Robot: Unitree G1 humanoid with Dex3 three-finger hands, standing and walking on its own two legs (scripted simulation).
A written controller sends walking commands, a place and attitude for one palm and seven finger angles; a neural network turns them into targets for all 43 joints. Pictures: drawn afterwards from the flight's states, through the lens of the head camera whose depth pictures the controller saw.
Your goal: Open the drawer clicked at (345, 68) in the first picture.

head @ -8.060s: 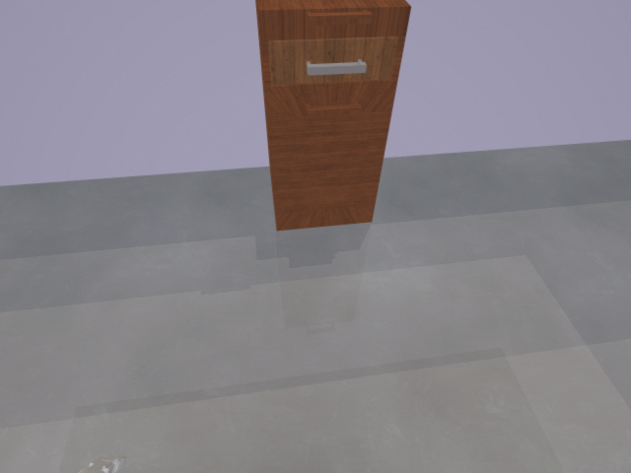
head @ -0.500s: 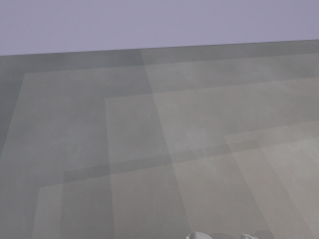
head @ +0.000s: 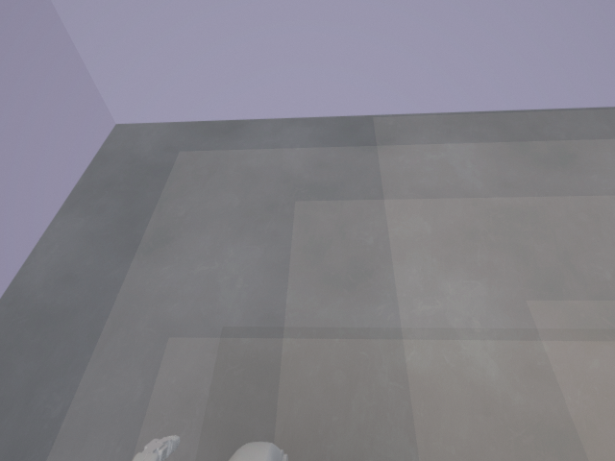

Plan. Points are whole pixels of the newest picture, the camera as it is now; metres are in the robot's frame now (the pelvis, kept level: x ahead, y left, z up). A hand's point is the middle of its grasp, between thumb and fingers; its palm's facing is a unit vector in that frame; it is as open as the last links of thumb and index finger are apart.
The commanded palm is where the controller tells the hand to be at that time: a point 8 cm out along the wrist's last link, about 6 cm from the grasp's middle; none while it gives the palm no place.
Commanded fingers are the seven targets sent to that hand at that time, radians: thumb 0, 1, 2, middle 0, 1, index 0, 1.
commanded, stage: turn to face it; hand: left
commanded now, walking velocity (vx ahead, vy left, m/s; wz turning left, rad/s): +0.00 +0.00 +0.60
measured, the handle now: out of the picture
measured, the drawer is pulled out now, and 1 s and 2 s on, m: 0.00 0.00 0.00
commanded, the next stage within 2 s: none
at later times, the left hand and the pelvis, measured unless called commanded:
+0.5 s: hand out of the picture -0.01 +0.29 -0.17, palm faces +0.33 -0.91 -0.26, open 7.4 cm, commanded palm none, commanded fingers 0.00 0.90 0.90 -0.20 -0.30 -0.20 -0.30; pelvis -0.01 +0.06 +0.00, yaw +17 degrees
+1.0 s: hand out of the picture -0.04 +0.22 -0.15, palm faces +0.56 -0.78 -0.28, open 7.4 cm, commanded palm none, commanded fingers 0.00 0.90 0.90 -0.20 -0.30 -0.20 -0.30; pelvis -0.01 +0.01 +0.00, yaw +36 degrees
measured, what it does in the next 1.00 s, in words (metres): steps on the spot, turning left: left foot, then right foot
